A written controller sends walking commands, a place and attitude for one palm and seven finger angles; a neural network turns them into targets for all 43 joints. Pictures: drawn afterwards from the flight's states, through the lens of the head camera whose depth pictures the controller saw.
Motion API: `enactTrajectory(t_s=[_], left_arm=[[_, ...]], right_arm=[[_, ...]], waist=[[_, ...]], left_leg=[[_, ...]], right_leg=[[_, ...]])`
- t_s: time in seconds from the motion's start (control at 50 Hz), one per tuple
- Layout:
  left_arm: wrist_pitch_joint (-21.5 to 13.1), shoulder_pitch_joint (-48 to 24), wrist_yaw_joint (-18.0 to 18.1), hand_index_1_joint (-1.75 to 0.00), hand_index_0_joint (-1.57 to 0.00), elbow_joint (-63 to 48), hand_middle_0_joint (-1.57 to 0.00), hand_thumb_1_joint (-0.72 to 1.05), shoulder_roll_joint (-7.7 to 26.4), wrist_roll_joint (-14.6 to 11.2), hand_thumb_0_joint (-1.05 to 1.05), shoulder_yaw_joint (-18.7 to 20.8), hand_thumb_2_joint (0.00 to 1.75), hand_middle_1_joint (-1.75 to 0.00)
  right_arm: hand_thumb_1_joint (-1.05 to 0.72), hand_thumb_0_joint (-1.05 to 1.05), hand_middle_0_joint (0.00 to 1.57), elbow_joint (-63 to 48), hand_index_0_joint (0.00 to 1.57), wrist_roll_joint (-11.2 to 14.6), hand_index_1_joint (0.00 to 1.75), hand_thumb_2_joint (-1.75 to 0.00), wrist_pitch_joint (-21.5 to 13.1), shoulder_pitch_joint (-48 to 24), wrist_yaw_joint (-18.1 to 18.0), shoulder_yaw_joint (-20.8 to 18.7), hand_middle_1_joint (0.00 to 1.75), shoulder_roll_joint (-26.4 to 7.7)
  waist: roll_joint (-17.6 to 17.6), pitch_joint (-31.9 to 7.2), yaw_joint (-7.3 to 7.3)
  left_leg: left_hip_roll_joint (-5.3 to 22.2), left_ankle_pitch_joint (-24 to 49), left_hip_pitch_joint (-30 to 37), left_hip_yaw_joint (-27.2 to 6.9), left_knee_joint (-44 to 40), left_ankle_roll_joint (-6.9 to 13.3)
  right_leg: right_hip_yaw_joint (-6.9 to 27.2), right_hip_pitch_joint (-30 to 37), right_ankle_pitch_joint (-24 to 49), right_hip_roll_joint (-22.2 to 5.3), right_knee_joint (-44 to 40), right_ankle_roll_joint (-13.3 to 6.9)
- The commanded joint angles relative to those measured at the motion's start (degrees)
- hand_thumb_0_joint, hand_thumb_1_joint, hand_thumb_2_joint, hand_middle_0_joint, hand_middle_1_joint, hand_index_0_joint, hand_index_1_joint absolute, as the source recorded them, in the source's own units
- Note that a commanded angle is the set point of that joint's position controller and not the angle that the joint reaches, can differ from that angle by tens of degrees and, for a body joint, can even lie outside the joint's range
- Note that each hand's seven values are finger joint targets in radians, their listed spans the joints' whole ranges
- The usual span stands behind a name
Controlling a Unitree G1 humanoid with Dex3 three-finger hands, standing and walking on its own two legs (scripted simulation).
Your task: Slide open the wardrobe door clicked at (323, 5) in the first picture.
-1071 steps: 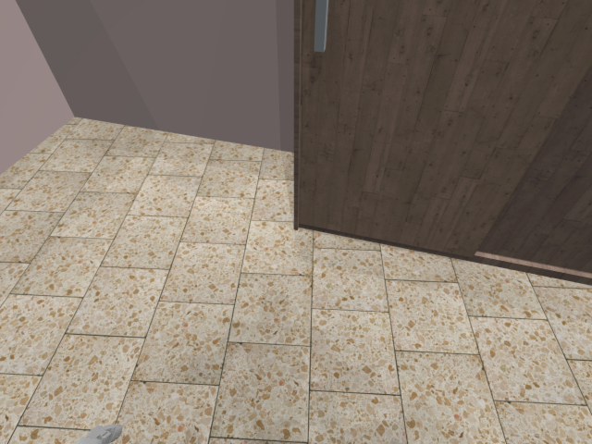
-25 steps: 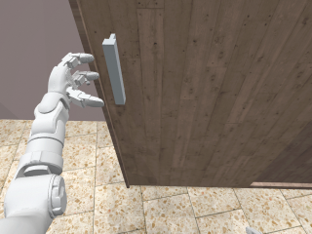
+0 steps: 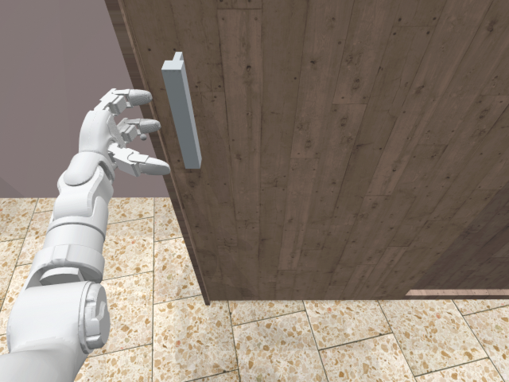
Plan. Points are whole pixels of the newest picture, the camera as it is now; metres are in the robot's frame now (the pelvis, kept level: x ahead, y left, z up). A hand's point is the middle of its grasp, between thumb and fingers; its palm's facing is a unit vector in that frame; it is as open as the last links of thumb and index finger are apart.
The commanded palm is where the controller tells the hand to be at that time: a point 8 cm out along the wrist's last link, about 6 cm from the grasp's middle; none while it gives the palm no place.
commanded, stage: move the hooked fingers beside the handle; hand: left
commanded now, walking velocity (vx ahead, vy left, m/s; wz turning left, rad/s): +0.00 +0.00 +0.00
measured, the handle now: (186, 113) +0.51 +0.12 +0.17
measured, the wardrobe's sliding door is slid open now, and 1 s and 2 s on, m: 0.00 0.00 0.00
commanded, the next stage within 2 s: feel for the door with the fingertips in 0.08 s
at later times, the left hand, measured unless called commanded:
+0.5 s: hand (160, 135) +0.45 +0.15 +0.17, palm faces -0.02 -1.00 +0.01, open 14.0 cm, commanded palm +0.42 +0.20 +0.18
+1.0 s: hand (159, 127) +0.46 +0.15 +0.18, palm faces +0.00 -1.00 +0.01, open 13.7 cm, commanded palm +0.44 +0.20 +0.18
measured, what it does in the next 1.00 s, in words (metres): stands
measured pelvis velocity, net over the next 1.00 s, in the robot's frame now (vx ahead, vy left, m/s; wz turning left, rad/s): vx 0.00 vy -0.01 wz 0.02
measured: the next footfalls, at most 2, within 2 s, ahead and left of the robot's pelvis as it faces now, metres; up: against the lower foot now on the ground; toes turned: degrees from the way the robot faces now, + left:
none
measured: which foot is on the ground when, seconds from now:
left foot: down 0.00-1.00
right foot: down 0.00-1.00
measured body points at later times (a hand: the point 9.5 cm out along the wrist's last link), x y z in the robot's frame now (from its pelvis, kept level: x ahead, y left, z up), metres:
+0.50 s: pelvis -0.01 +0.00 +0.00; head +0.02 -0.01 +0.45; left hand +0.44 +0.20 +0.17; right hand +0.08 -0.27 -0.11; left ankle +0.03 +0.10 -0.73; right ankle -0.03 -0.11 -0.73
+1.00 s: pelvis +0.00 -0.01 +0.00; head +0.02 -0.01 +0.45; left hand +0.45 +0.21 +0.18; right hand +0.07 -0.28 -0.12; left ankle +0.03 +0.10 -0.73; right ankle -0.03 -0.11 -0.73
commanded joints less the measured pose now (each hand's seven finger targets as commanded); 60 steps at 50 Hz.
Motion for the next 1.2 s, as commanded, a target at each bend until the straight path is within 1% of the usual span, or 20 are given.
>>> enactTrajectory(t_s=[0.0,0.06,0.1,0.18,0.26,0.36,0.38,0.44,0.48,0.56,0.62,0.68,0.8,0.84,0.86,0.94,0.96,1.0,1.12,1.18], left_arm=[[-5.0,-31.3,0.4,-1.2,-0.3,-17.2,-0.3,-0.5,13.5,-1.1,0.0,1.8,0.3,-1.2],[-4.3,-31.6,0.9,-1.2,-0.3,-14.2,-0.3,-0.5,15.5,-0.6,0.0,3.1,0.3,-1.2],[-3.4,-33.1,0.9,-1.2,-0.3,-11.9,-0.3,-0.5,14.0,0.1,0.0,1.6,0.3,-1.2],[-3.0,-30.6,0.0,-1.2,-0.3,-9.6,-0.3,-0.5,12.2,-0.4,0.0,0.4,0.3,-1.2],[-3.5,-31.5,-0.6,-1.2,-0.3,-7.4,-0.3,-0.5,9.6,-1.7,0.0,-1.0,0.3,-1.2],[-4.8,-33.8,0.9,-1.2,-0.3,-9.5,-0.3,-0.5,11.3,-1.2,0.0,0.4,0.3,-1.2],[-5.1,-33.7,1.3,-1.2,-0.3,-11.3,-0.3,-0.5,11.5,-0.6,0.0,0.6,0.3,-1.2],[-6.0,-34.8,2.9,-1.2,-0.3,-15.4,-0.3,-0.5,7.6,0.0,0.0,-2.0,0.3,-1.2],[-6.1,-32.3,3.6,-1.2,-0.3,-16.7,-0.3,-0.5,8.4,-0.3,0.0,-0.9,0.3,-1.2],[-3.5,-28.9,4.4,-1.2,-0.3,-11.8,-0.3,-0.5,11.3,-0.3,0.0,2.2,0.3,-1.2],[-2.2,-32.9,4.8,-1.2,-0.3,-9.8,-0.3,-0.5,12.0,1.0,0.0,1.7,0.3,-1.2],[-3.4,-34.5,4.9,-1.2,-0.3,-10.7,-0.3,-0.5,10.6,1.5,0.0,0.6,0.3,-1.2],[-5.6,-37.5,2.5,-1.2,-0.3,-8.8,-0.3,-0.5,7.9,0.1,0.0,-2.0,0.3,-1.2],[-5.5,-38.5,2.0,-1.2,-0.3,-7.7,-0.3,-0.5,9.1,-0.2,0.0,-1.0,0.3,-1.2],[-5.6,-37.8,2.1,-1.2,-0.3,-6.1,-0.3,-0.5,10.4,-0.3,0.0,0.0,0.3,-1.2],[-6.0,-42.3,2.0,-1.2,-0.3,-5.5,-0.3,-0.5,8.5,0.4,0.0,-2.4,0.3,-1.2],[-6.3,-42.2,2.3,-1.2,-0.3,-4.9,-0.3,-0.5,8.4,0.4,0.0,-2.5,0.3,-1.2],[-6.7,-42.9,2.7,-1.2,-0.3,-5.3,-0.3,-0.5,8.4,0.7,0.0,-2.5,0.3,-1.2],[-7.4,-42.9,2.7,-1.2,-0.3,-3.9,-0.3,-0.5,6.3,0.2,0.0,-3.8,0.3,-1.2],[-7.8,-40.1,2.6,-1.2,-0.3,-5.1,-0.3,-0.5,8.1,0.1,0.0,-2.2,0.3,-1.2]], right_arm=[[-0.9,0.0,0.2,-6.4,0.2,-0.2,0.3,-0.9,-2.8,-2.0,-0.6,-3.2,0.3,-8.3],[-0.9,0.0,0.2,-5.6,0.2,-0.3,0.3,-0.9,-2.8,-1.2,-1.0,-3.2,0.3,-8.6],[-0.9,0.0,0.2,-5.1,0.2,-0.1,0.3,-0.9,-2.9,-1.4,-1.0,-2.9,0.3,-8.3],[-0.9,0.0,0.2,-5.5,0.2,-0.1,0.3,-0.9,-3.1,-1.2,-0.9,-3.0,0.3,-8.4],[-0.9,0.0,0.2,-5.1,0.2,-0.3,0.3,-0.9,-3.5,-0.4,-0.9,-3.3,0.3,-8.5],[-0.9,0.0,0.2,-5.1,0.2,-0.6,0.3,-0.9,-3.5,-0.4,-0.5,-3.2,0.3,-8.3],[-0.9,0.0,0.2,-5.5,0.2,-0.4,0.3,-0.9,-3.7,-1.2,-0.3,-3.2,0.3,-8.2],[-0.9,0.0,0.2,-5.5,0.2,-0.6,0.3,-0.9,-4.3,-1.4,0.4,-3.3,0.3,-7.4],[-0.9,0.0,0.2,-5.6,0.2,-0.7,0.3,-0.9,-4.3,-1.6,0.6,-3.4,0.3,-7.7],[-0.9,0.0,0.2,-5.2,0.2,-0.7,0.3,-0.9,-3.5,-1.1,0.2,-3.3,0.3,-8.1],[-0.9,0.0,0.2,-5.1,0.2,-0.6,0.3,-0.9,-2.9,-1.4,-0.1,-3.0,0.3,-7.8],[-0.9,0.0,0.2,-5.2,0.2,-0.6,0.3,-0.9,-3.0,-1.4,-0.1,-3.0,0.3,-7.3],[-0.9,0.0,0.2,-4.4,0.2,-0.6,0.3,-0.9,-3.4,-0.2,-0.3,-3.4,0.3,-7.7],[-0.9,0.0,0.2,-4.0,0.2,-0.7,0.3,-0.9,-3.5,0.1,-0.3,-3.4,0.3,-7.9],[-0.9,0.0,0.2,-3.5,0.2,-0.9,0.3,-0.9,-3.3,1.0,-0.5,-3.5,0.3,-8.2],[-0.9,0.0,0.2,-2.8,0.2,-0.7,0.3,-0.9,-3.4,1.1,-0.2,-3.3,0.3,-7.8],[-0.9,0.0,0.2,-2.6,0.2,-0.8,0.3,-0.9,-3.4,1.7,-0.2,-3.5,0.3,-7.9],[-0.9,0.0,0.2,-2.4,0.2,-0.8,0.3,-0.9,-3.7,1.5,0.0,-3.6,0.3,-7.9],[-0.9,0.0,0.2,-2.1,0.2,-1.0,0.3,-0.9,-4.3,2.0,0.3,-3.6,0.3,-8.1],[-0.9,0.0,0.2,-2.6,0.2,-1.0,0.3,-0.9,-4.3,1.6,0.4,-3.6,0.3,-8.4]], waist=[[-0.9,-17.9,-0.18],[-2.0,-16.2,-0.29],[0.8,-15.2,-0.58],[0.3,-16.9,-0.4],[-5.2,-15.3,-1.56],[-3.1,-17.2,-0.77],[-0.1,-18.1,-0.21],[3.5,-20.3,-0.3],[1.5,-21.7,0.36],[-5.7,-17.2,0.56],[-4.8,-13.8,-0.17],[-0.6,-15.7,-0.29],[-2.9,-18.8,-1.92],[-2.1,-18.9,-1.82],[-4.9,-18.4,-1.99],[0.0,-17.2,-2.94],[-1.9,-17.0,-3.22],[0.8,-18.0,-2.97],[-1.2,-18.5,-3.18],[-0.5,-20.8,-1.9]], left_leg=[[-0.2,13.6,18.2,-4.8,-2.1,1.3],[-0.3,11.0,16.6,-4.9,-2.5,1.4],[-0.5,9.7,16.5,-5.1,-2.8,1.1],[-0.6,10.5,16.9,-4.9,-2.3,1.1],[-0.5,9.7,15.5,-5.1,-1.9,1.5],[-0.8,10.2,15.2,-4.9,-1.5,1.4],[-0.7,11.0,16.2,-4.8,-1.3,1.2],[-0.4,13.6,20.4,-5.5,-1.0,0.6],[-0.3,15.4,20.3,-5.3,-0.9,0.8],[-0.8,12.3,14.3,-4.2,-1.9,1.4],[-0.9,10.1,12.4,-3.7,-2.4,1.5],[-1.0,11.5,14.7,-3.6,-1.7,1.4],[-0.9,13.0,16.6,-4.2,-0.9,1.4],[-1.1,12.4,16.2,-4.0,-0.7,1.4],[-1.1,12.2,14.8,-4.1,-0.6,1.6],[-1.1,11.4,15.9,-4.5,-0.3,1.3],[-1.0,11.5,15.5,-4.7,0.1,1.5],[-1.0,11.8,16.8,-5.0,0.1,1.2],[-0.9,10.0,16.5,-5.6,-0.1,1.1],[-1.0,11.7,17.0,-5.5,0.0,1.1]], right_leg=[[0.5,-3.1,18.1,1.6,-4.4,-0.6],[0.4,-3.2,15.2,1.3,-5.0,-0.5],[0.4,-5.0,14.1,1.3,-5.1,-0.6],[0.4,-4.5,15.2,1.2,-4.8,-0.7],[0.1,-4.7,14.7,1.2,-5.1,-0.4],[0.4,-4.0,15.5,1.0,-4.3,-0.4],[0.7,-4.6,16.1,1.1,-3.9,-0.5],[0.1,-6.1,16.3,1.5,-3.6,-0.9],[0.2,-4.0,18.5,1.6,-3.3,-0.8],[0.3,-0.8,18.9,1.4,-4.3,-0.3],[0.8,-2.4,18.0,1.1,-4.7,-0.1],[1.1,-3.1,18.5,1.0,-4.5,-0.3],[0.9,-3.5,20.2,1.3,-3.8,-0.2],[1.2,-3.8,19.9,1.2,-4.0,-0.1],[0.9,-2.7,19.9,1.1,-4.0,0.0],[0.9,-6.5,18.1,1.2,-4.0,-0.1],[0.7,-6.3,17.5,1.2,-4.0,-0.1],[0.7,-7.5,17.2,1.3,-3.7,-0.3],[0.3,-8.3,15.0,1.5,-3.5,-0.3],[0.5,-6.6,16.6,1.5,-3.1,-0.5]])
